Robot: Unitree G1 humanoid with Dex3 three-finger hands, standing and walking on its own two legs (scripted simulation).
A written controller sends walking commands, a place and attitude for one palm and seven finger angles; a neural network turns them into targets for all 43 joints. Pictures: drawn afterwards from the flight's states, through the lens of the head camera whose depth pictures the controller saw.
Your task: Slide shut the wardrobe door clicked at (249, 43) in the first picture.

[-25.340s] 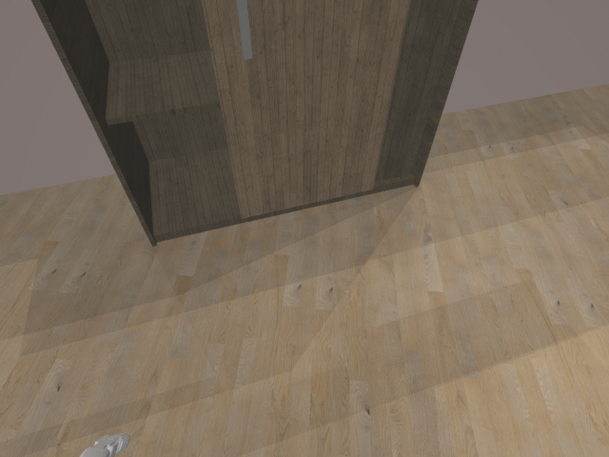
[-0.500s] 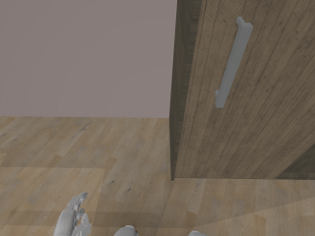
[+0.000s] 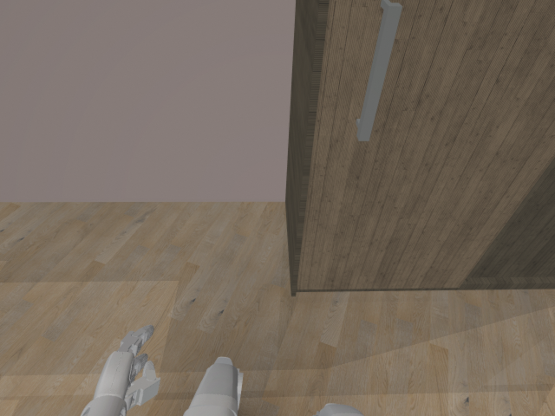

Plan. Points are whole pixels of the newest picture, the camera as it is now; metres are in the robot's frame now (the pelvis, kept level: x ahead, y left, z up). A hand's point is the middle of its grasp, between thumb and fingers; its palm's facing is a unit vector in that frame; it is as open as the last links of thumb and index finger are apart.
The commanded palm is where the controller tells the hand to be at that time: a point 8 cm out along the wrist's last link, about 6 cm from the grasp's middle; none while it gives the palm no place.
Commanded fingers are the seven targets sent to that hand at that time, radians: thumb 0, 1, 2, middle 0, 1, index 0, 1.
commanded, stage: stop stepping back and stand still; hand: right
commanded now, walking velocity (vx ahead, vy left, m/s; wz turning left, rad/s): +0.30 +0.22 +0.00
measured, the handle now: (373, 75) +0.69 -0.17 +0.20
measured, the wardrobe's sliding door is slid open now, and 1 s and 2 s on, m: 0.00 0.00 0.00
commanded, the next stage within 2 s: let the arm hang, fingers relaxed in 0.92 s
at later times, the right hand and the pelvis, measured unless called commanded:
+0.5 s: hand out of the picture +0.08 -0.24 +0.25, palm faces +0.41 +0.84 -0.35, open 7.5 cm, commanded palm +0.01 -0.27 +0.25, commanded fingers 0.00 -0.90 -0.90 0.20 0.30 0.20 0.30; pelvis -0.17 +0.00 +0.06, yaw +8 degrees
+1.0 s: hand out of the picture -0.01 -0.22 +0.24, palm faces +0.43 +0.81 -0.40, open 7.5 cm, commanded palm none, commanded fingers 0.00 -0.90 -0.90 0.20 0.30 0.20 0.30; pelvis -0.22 +0.03 +0.08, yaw +5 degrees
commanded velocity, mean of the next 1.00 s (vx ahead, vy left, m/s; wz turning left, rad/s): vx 0.25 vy -0.02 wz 0.00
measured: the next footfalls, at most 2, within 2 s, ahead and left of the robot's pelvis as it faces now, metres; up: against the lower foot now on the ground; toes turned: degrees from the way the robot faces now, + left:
left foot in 0.18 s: -0.06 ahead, +0.12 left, +0.00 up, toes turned +2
right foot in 0.46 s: -0.04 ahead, -0.13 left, +0.00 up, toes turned +4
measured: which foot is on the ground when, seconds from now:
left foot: up 0.00-0.16, down 0.18-0.44, up 0.46-0.64, down 0.66-1.00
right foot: down 0.00-0.16, up 0.18-0.44, down 0.46-0.64, up 0.66-1.00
